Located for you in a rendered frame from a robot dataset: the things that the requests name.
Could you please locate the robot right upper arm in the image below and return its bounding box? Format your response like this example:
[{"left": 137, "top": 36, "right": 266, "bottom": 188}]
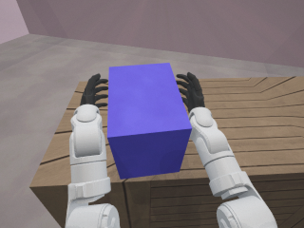
[{"left": 217, "top": 196, "right": 277, "bottom": 228}]

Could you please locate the left robot forearm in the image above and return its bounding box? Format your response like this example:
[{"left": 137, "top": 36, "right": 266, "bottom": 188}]
[{"left": 65, "top": 104, "right": 111, "bottom": 228}]

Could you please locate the left robot hand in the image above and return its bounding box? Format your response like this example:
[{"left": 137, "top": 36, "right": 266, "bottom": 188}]
[{"left": 80, "top": 73, "right": 108, "bottom": 108}]

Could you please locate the robot left upper arm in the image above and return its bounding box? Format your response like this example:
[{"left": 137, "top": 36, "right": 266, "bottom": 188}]
[{"left": 66, "top": 203, "right": 121, "bottom": 228}]

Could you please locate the right robot forearm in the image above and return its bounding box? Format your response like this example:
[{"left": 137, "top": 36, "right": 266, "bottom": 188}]
[{"left": 188, "top": 106, "right": 278, "bottom": 228}]

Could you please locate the pedestal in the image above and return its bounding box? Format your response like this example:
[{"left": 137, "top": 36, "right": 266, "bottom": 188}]
[{"left": 29, "top": 76, "right": 304, "bottom": 228}]

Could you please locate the right robot hand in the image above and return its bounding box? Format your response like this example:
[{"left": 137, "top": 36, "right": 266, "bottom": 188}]
[{"left": 176, "top": 72, "right": 205, "bottom": 113}]

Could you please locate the carton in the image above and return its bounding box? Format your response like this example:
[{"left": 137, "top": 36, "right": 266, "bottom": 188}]
[{"left": 107, "top": 63, "right": 192, "bottom": 180}]

